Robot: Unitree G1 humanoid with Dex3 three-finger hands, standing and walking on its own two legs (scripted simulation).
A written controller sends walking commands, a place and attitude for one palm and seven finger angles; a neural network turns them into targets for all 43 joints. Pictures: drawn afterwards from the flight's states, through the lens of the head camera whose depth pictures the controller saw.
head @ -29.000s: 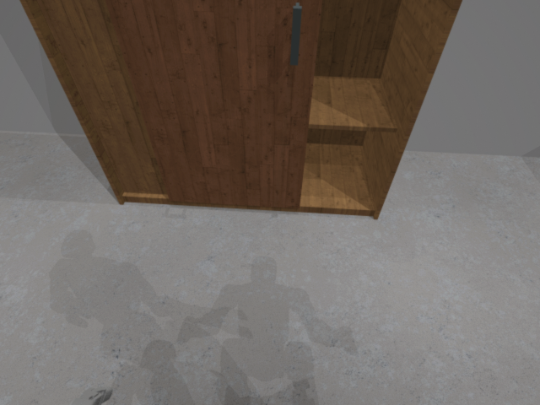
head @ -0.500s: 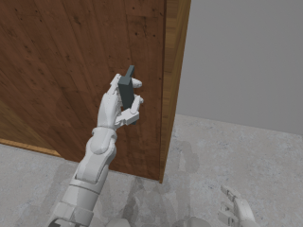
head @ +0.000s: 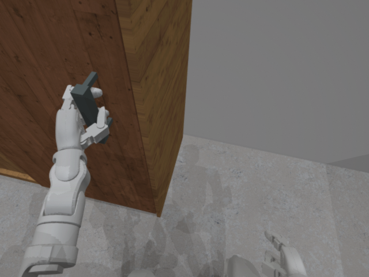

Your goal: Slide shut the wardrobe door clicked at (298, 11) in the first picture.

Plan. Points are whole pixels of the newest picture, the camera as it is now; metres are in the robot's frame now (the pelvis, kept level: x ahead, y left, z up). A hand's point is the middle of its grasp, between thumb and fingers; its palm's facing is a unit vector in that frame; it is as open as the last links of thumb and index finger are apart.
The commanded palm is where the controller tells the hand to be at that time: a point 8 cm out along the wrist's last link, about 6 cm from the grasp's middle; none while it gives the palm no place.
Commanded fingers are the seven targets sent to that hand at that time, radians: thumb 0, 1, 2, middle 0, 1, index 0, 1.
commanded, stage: stop walking and hold the door there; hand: left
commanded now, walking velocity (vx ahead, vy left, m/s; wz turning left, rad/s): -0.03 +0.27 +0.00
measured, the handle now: (97, 109) +0.39 +0.27 +0.10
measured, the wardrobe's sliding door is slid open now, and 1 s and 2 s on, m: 0.00 0.00 0.00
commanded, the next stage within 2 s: none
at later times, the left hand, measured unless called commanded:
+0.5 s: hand (100, 126) +0.35 +0.25 +0.10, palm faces +0.46 -0.84 -0.28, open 6.3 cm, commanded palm +0.30 +0.28 +0.09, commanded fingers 0.00 0.90 0.90 -0.45 -1.40 -0.45 -1.40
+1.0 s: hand (99, 126) +0.35 +0.25 +0.10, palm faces +0.46 -0.83 -0.32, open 6.2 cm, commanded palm +0.30 +0.28 +0.09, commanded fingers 0.00 0.90 0.90 -0.45 -1.40 -0.45 -1.40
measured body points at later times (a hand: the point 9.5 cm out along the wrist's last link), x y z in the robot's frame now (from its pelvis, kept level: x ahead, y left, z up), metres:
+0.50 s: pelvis +0.03 -0.04 -0.01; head +0.00 -0.04 +0.44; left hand +0.32 +0.29 +0.11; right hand +0.12 -0.34 -0.09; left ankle +0.08 +0.04 -0.74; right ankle +0.05 -0.19 -0.73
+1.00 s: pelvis +0.04 -0.05 +0.00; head +0.02 -0.05 +0.45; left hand +0.32 +0.29 +0.11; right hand +0.17 -0.31 -0.10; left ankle +0.08 +0.04 -0.74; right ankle +0.04 -0.19 -0.74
